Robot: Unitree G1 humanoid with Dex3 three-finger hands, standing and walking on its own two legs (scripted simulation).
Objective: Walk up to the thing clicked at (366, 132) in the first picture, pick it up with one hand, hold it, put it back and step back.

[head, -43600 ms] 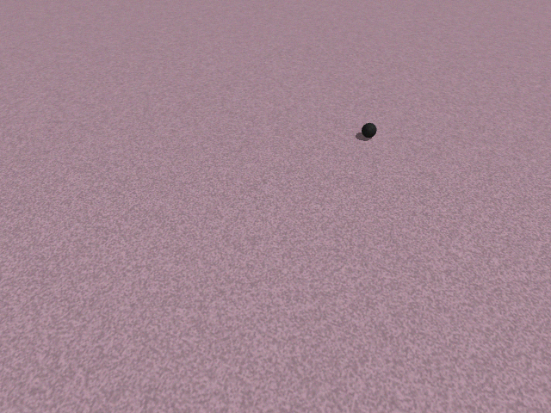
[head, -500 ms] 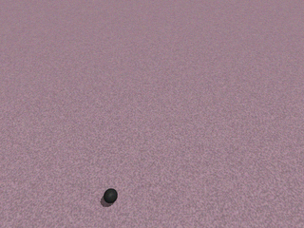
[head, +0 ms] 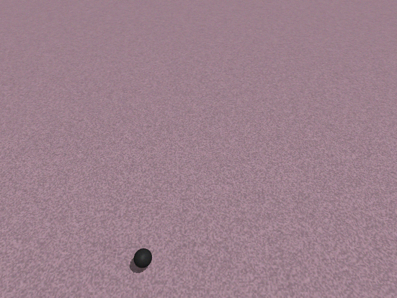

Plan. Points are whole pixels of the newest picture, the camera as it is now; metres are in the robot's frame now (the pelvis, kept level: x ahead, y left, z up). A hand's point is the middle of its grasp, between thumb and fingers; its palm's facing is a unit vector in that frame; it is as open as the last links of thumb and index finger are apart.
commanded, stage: stand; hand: left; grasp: from above
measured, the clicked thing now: (142, 258) +0.45 +0.29 -0.74
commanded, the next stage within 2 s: step back in 0.20 s
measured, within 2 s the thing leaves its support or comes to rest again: neither
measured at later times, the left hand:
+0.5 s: hand out of the picture +0.08 +0.31 -0.18, palm faces -0.01 -0.93 -0.37, open 7.4 cm
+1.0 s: hand out of the picture -0.04 +0.33 -0.17, palm faces -0.09 -0.91 -0.41, open 7.4 cm
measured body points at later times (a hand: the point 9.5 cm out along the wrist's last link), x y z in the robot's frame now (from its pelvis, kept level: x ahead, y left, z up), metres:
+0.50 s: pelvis -0.05 +0.05 -0.02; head +0.02 +0.06 +0.42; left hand +0.08 +0.36 -0.15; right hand +0.02 -0.29 -0.14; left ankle -0.06 +0.16 -0.75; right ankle -0.01 -0.11 -0.75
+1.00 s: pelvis -0.15 +0.07 -0.03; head -0.10 +0.05 +0.41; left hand -0.03 +0.38 -0.14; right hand -0.05 -0.24 -0.15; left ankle -0.06 +0.16 -0.75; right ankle -0.18 -0.04 -0.75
